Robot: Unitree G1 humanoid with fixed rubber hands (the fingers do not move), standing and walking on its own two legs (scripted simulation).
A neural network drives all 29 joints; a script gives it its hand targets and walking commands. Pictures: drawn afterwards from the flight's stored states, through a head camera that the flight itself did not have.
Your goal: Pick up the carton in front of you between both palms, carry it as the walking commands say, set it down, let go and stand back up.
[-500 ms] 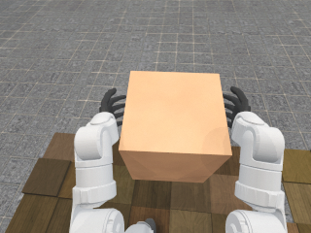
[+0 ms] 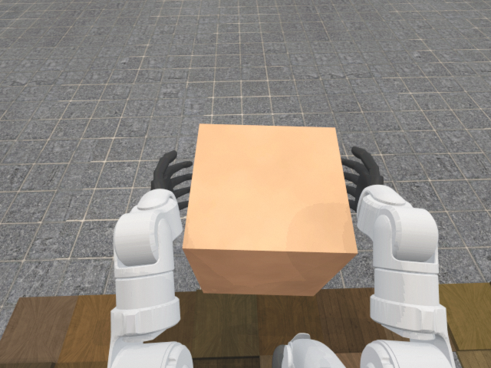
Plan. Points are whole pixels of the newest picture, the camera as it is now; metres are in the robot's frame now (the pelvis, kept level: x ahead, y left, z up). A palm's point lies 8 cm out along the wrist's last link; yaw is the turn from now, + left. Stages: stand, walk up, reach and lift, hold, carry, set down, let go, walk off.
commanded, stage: carry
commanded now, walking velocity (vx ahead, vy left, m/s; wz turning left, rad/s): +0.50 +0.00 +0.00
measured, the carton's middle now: (262, 218) +0.35 -0.01 +0.03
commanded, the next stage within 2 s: none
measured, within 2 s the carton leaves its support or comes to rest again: neither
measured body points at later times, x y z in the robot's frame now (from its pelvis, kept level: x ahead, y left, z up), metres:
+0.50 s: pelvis +0.30 +0.04 +0.03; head +0.29 +0.05 +0.48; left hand +0.66 +0.19 +0.19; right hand +0.66 -0.11 +0.19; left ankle +0.40 +0.13 -0.69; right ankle +0.17 -0.09 -0.67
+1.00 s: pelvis +0.61 +0.01 -0.01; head +0.58 +0.00 +0.44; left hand +0.90 +0.16 +0.14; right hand +0.89 -0.14 +0.14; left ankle +0.40 +0.12 -0.67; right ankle +0.70 -0.05 -0.74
